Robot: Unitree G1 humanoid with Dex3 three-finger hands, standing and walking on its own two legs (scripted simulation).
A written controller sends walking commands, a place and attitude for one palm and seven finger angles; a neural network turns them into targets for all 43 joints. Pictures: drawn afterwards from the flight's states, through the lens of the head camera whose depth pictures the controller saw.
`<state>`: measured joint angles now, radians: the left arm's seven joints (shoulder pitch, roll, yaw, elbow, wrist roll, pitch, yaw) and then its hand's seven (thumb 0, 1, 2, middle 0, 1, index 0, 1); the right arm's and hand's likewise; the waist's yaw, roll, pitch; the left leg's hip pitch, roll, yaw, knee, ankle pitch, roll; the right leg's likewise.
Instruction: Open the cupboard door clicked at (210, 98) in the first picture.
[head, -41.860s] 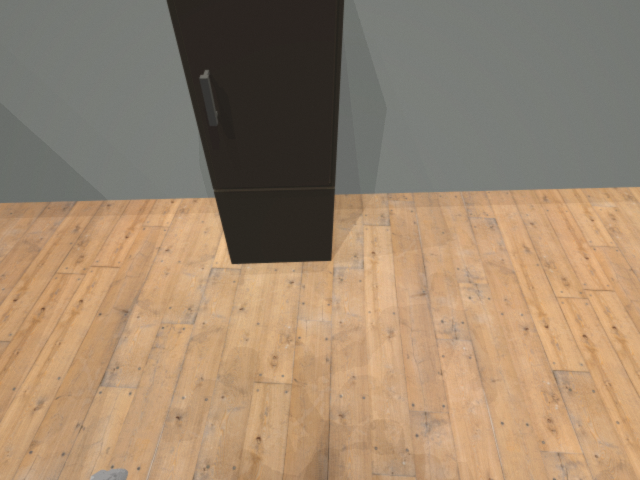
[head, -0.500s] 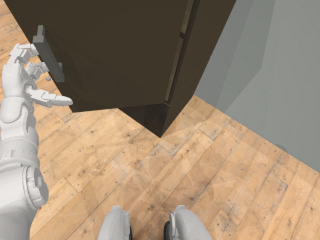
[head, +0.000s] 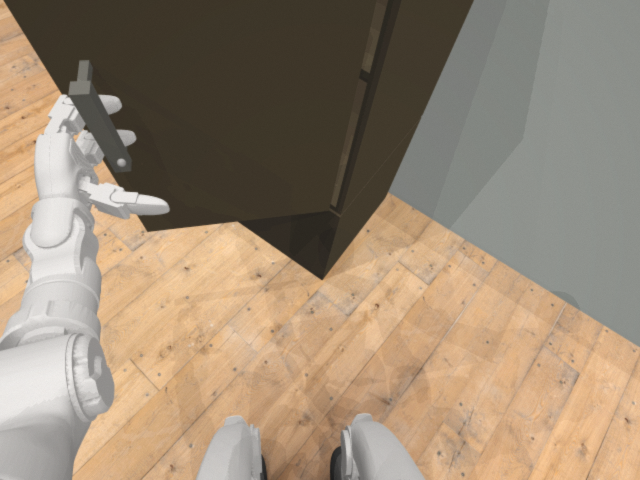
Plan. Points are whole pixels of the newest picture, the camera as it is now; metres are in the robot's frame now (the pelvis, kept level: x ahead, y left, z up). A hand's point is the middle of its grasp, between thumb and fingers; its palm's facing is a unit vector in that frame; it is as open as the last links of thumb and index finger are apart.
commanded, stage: slide the fingers in behind the handle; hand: left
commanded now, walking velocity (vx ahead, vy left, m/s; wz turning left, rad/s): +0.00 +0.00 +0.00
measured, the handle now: (105, 120) +0.54 +0.25 +0.07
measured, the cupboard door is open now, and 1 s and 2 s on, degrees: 46 46 82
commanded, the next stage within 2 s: close the thumb around the handle in 0.18 s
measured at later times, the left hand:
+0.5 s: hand (123, 160) +0.49 +0.22 +0.06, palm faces +0.14 -0.99 -0.01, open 12.6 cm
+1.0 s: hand (126, 159) +0.49 +0.22 +0.06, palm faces +0.14 -0.99 +0.00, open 5.7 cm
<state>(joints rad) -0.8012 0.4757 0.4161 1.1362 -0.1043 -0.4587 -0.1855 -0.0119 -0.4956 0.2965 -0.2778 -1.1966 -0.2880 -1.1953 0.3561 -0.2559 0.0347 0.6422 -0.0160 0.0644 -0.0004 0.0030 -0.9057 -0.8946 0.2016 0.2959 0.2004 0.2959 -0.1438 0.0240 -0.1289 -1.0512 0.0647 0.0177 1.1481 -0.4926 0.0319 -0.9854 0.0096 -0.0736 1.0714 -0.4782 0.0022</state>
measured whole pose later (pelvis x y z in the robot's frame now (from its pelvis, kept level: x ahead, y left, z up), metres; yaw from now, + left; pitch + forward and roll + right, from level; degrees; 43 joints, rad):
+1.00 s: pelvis +0.00 +0.00 +0.00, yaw +0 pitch +23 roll -4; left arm -0.79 0.48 0.44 1.12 -0.11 -0.45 -0.18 0.01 0.74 0.81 -0.36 -1.33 -0.37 -1.34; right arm 0.36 -0.26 0.03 0.64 -0.02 0.07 0.00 0.00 -0.91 -0.89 0.20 0.30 0.20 0.30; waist -0.15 0.03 -0.13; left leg -1.05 0.07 0.02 1.15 -0.49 0.03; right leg -0.99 0.02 -0.07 1.07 -0.48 0.00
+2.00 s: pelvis +0.01 -0.03 +0.02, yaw +3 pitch +14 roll -1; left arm -0.05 -0.09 -0.08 0.34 0.07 -0.35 0.60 0.03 0.70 0.78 -0.31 -1.31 -0.34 -1.32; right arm 0.20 -0.17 0.00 0.59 -0.09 0.01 0.04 0.01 -0.91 -0.89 0.20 0.30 0.20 0.30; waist 0.00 0.02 -0.17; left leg -0.82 0.04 0.00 1.05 -0.47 -0.01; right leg -0.78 -0.01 -0.09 1.03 -0.51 -0.04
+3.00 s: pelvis +0.01 -0.05 +0.01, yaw +4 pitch +14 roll +0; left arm 0.08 -0.10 -0.22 0.22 0.10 -0.28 0.62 -0.01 -0.46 0.31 -0.25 -0.90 -0.28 -0.89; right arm 0.21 -0.18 0.00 0.59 -0.09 -0.06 0.01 0.01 -0.91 -0.90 0.20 0.30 0.20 0.30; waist 0.00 0.04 -0.17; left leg -0.82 0.03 -0.02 1.05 -0.47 -0.03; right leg -0.78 -0.01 -0.11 1.06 -0.53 -0.06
